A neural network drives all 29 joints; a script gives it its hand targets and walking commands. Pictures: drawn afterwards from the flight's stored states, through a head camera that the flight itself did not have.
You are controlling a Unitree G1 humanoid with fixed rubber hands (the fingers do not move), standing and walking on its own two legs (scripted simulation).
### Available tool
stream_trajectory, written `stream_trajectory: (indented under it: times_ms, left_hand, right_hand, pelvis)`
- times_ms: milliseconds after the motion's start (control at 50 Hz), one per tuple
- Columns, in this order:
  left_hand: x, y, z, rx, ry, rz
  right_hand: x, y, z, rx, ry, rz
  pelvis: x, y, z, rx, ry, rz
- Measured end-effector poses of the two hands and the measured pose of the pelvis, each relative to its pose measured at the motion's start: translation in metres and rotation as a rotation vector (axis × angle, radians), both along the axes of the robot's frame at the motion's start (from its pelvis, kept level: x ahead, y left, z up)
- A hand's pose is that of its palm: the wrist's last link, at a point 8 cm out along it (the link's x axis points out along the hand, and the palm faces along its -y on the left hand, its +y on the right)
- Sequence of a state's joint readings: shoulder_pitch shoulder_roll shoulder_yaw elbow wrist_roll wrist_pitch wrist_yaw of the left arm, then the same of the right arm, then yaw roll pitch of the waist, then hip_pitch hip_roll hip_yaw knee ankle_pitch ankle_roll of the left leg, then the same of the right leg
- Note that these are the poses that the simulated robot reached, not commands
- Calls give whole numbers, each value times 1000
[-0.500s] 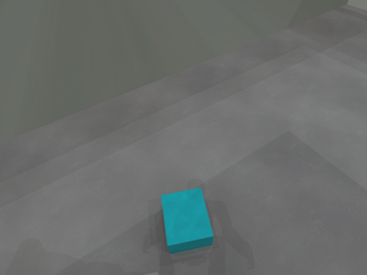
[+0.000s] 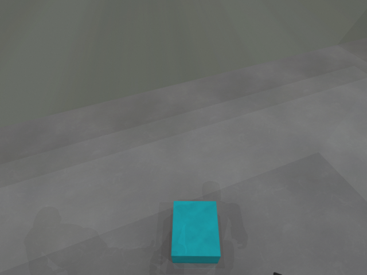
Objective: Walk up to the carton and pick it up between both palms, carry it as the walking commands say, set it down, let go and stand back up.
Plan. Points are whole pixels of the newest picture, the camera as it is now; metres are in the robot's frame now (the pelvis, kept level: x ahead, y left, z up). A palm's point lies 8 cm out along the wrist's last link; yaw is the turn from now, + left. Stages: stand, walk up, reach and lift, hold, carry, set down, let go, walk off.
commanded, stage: walk up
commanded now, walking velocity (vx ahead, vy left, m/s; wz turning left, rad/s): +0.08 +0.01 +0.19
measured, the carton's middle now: (195, 231) +0.44 +0.00 -0.70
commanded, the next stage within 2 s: stand in 1.08 s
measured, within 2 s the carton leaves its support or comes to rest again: neither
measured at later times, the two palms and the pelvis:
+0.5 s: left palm out of the picture +0.03 +0.20 -0.12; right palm out of the picture -0.01 -0.23 -0.14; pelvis +0.00 -0.02 +0.01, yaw +2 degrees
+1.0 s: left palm out of the picture -0.03 +0.17 -0.14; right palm out of the picture +0.00 -0.23 -0.14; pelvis +0.01 -0.03 +0.01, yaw +2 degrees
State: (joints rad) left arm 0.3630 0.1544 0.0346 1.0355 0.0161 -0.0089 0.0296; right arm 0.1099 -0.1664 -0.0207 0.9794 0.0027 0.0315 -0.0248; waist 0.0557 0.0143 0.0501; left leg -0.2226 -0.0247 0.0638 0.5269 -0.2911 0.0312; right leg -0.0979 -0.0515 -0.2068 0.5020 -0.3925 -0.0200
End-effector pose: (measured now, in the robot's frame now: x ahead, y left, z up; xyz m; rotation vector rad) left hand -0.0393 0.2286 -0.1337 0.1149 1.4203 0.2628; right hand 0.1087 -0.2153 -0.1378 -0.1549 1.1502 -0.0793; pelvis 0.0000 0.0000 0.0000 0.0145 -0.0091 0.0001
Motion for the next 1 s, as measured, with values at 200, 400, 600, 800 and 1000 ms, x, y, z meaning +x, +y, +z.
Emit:
stream_trajectory:
  times_ms: [200, 400, 600, 800, 1000]
  left_hand:
    - [49, 25, -5, 27, -50, -35]
    - [88, -2, 8, 9, -168, -104]
    - [52, -33, 7, -31, -89, -65]
    - [3, -46, 1, -66, 49, -9]
    - [6, -56, -2, -91, 57, -11]
  right_hand:
    - [-51, -11, 0, -67, 94, -47]
    - [-117, -17, -6, -21, 253, -91]
    - [-120, -16, -3, 16, 276, -96]
    - [-113, -19, -2, 1, 287, -88]
    - [-109, -14, -2, 9, 294, -90]
  pelvis:
    - [2, 10, -1, 0, -9, 29]
    - [-8, -7, 7, 7, -22, 38]
    - [-3, -23, 14, -16, -15, 27]
    - [6, -26, 12, -17, -14, 26]
    - [12, -25, 12, -14, -15, 30]
